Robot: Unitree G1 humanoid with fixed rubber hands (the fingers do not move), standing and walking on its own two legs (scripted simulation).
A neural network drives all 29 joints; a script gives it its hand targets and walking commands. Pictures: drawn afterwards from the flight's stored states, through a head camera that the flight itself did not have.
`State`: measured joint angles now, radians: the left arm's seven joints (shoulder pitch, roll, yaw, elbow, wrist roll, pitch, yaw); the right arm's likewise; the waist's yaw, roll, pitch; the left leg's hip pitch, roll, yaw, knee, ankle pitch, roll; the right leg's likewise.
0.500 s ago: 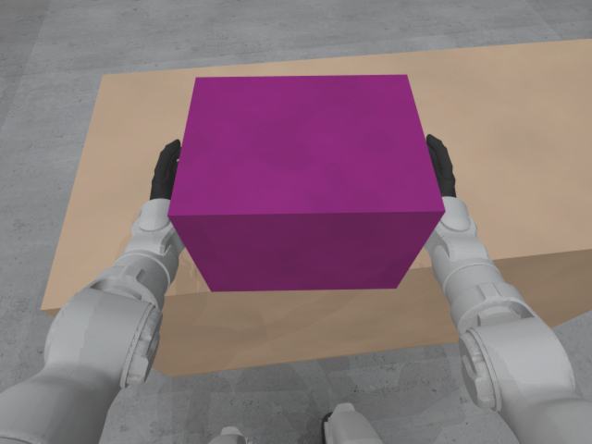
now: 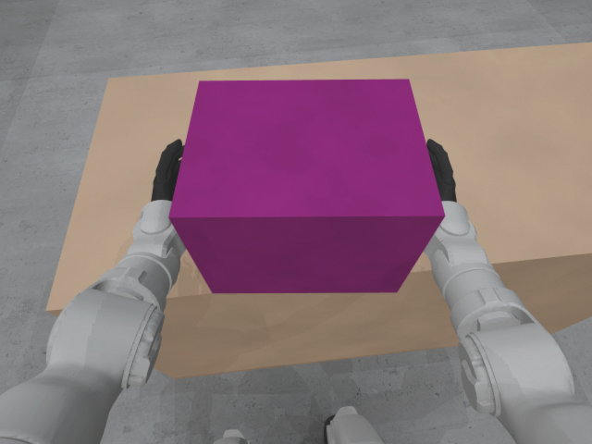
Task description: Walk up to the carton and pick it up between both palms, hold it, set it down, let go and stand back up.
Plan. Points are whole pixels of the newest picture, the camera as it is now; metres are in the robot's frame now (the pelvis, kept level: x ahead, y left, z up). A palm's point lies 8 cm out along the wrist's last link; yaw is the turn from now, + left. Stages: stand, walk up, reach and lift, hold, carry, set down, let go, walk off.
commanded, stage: reach and lift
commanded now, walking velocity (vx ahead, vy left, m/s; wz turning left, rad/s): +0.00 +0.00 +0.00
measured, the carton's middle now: (304, 193) +0.45 -0.04 +0.04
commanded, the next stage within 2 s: none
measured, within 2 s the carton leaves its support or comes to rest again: leaves its support in 0.74 s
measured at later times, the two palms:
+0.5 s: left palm (168, 195) +0.45 +0.15 +0.05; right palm (437, 199) +0.41 -0.23 +0.05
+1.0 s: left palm (137, 198) +0.42 +0.18 +0.08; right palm (422, 210) +0.39 -0.20 +0.06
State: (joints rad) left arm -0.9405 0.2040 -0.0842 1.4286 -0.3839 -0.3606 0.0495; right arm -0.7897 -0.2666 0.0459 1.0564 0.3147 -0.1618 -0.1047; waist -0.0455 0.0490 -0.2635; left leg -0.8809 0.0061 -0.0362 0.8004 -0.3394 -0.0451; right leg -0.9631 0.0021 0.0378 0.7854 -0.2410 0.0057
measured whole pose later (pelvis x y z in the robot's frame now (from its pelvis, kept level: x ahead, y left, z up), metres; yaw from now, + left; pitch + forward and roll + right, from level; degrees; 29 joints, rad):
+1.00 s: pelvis +0.03 +0.02 +0.03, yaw +2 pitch +17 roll +0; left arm -0.68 0.17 -0.16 1.23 -0.34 -0.42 0.08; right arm -0.45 -0.17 -0.11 0.79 0.14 -0.18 -0.08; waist -0.03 0.11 -0.25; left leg -0.60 -0.01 -0.08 0.60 -0.30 -0.02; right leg -0.64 -0.02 0.00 0.55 -0.21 0.02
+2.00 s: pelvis +0.01 +0.00 +0.05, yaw +3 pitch +7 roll +0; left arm -0.63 0.17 0.03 0.71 -0.17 0.20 0.13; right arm -0.57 -0.23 -0.09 0.63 0.16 0.24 -0.08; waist -0.02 0.02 -0.17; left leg -0.33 0.01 -0.11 0.36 -0.16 -0.04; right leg -0.36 0.00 -0.01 0.31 -0.08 0.01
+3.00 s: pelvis +0.03 +0.01 +0.06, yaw +2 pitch +0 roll -1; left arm -0.48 0.05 0.25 0.16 0.04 0.60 0.03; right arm -0.51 -0.22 -0.07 0.34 0.23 0.49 -0.11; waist -0.04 0.03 -0.11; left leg -0.15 0.02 -0.10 0.34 -0.20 -0.03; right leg -0.16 0.01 0.02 0.25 -0.09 0.01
